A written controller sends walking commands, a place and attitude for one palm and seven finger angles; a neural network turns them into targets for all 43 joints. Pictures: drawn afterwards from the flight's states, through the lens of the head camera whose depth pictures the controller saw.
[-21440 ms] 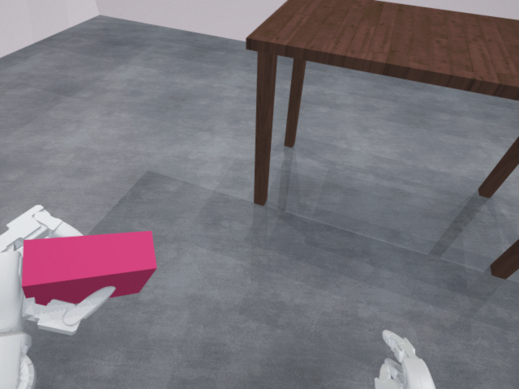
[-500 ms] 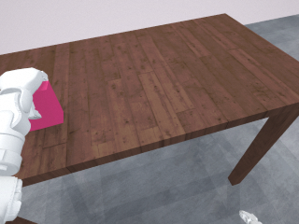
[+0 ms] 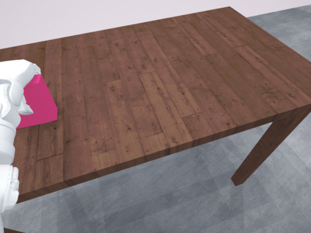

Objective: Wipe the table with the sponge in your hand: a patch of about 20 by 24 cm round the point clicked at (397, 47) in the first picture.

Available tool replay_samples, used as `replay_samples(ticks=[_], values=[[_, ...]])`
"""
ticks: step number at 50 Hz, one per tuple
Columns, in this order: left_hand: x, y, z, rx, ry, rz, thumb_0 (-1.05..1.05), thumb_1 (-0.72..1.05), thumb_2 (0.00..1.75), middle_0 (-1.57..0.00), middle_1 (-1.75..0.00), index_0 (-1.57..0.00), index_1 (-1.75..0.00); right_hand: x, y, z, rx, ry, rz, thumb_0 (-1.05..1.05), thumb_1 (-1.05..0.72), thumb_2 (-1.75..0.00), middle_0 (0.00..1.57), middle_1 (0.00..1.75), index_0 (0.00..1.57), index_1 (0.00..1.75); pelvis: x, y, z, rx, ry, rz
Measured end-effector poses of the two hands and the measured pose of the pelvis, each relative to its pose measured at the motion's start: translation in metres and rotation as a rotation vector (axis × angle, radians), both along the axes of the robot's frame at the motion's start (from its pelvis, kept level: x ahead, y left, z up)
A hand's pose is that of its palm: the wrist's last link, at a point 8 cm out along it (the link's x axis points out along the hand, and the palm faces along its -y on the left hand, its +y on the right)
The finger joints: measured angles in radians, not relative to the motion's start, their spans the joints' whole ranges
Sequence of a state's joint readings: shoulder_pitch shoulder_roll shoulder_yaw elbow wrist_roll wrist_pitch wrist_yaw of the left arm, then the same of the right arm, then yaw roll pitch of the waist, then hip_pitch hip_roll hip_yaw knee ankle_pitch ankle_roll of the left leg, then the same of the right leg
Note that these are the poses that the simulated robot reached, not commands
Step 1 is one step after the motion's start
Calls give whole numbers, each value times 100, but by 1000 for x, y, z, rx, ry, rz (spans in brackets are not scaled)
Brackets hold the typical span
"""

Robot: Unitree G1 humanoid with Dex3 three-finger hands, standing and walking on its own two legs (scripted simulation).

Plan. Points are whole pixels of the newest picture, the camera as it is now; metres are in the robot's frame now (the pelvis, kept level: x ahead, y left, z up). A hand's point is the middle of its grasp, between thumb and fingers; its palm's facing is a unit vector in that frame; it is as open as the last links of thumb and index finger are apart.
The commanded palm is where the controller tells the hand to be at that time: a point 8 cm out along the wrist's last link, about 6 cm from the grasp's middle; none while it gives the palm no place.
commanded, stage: slide across to the middle lane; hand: left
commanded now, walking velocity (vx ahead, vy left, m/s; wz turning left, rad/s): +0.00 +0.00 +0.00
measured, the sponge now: (30, 108) +0.38 +0.37 +0.11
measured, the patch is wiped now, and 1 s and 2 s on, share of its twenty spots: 0.35 0.55 0.65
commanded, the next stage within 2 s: wipe back along the middle lane in 0.66 s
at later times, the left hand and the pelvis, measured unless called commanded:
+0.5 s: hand (48, 85) +0.42 +0.31 +0.16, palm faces -0.02 +0.03 -1.00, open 9.3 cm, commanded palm +0.39 +0.30 +0.22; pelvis +0.02 +0.02 +0.01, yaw +0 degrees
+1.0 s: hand (60, 87) +0.42 +0.27 +0.16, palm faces +0.00 +0.01 -1.00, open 9.3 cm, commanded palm +0.38 +0.27 +0.21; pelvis +0.03 +0.01 +0.00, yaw -1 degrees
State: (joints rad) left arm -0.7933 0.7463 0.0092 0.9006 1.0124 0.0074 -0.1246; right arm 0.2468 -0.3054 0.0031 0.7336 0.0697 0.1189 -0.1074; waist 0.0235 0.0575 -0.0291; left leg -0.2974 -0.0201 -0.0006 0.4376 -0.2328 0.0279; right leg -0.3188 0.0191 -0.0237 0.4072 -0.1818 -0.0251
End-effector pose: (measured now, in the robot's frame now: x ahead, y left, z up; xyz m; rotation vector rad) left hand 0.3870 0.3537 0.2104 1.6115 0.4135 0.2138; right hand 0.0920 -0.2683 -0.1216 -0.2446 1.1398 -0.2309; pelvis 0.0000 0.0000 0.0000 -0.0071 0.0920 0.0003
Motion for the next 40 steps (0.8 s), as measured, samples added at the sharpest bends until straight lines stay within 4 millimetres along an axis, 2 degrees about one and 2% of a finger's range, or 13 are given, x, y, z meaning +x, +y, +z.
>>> replay_samples(ticks=[5,10,16,24,29,34,40], values=[[2,-4,0,25,-14,-36,1,-52,114,-85,-140,-84,-142,-1,2,-1,8,12,-11,1,-90,-90,20,30,20,30,5,3,1,-1,0,-5],[-2,-9,0,8,-73,-48,1,-51,114,-83,-141,-83,-143,12,9,-2,25,1,6,1,-90,-90,20,30,20,30,10,8,2,-2,-17,-1],[1,-19,3,10,-88,-39,1,-50,114,-82,-142,-82,-144,47,26,3,46,-67,65,1,-90,-90,20,30,20,30,14,12,4,-2,-31,12],[12,-52,5,-19,-107,-93,0,-49,113,-82,-142,-81,-144,102,53,19,90,-210,145,1,-90,-90,20,30,20,30,18,17,5,0,-39,10],[15,-68,1,-39,-128,-100,0,-48,113,-82,-142,-81,-144,123,64,25,118,-255,181,1,-90,-90,20,30,20,30,21,17,6,1,-37,3],[16,-70,1,-35,-134,-56,0,-49,113,-82,-142,-82,-144,130,66,26,123,-255,201,1,-90,-90,20,30,20,30,23,14,6,2,-38,4],[22,-72,4,-24,-99,-26,0,-48,112,-82,-142,-82,-144,122,57,22,110,-232,192,1,-90,-90,20,30,20,30,25,10,6,2,-36,9]])
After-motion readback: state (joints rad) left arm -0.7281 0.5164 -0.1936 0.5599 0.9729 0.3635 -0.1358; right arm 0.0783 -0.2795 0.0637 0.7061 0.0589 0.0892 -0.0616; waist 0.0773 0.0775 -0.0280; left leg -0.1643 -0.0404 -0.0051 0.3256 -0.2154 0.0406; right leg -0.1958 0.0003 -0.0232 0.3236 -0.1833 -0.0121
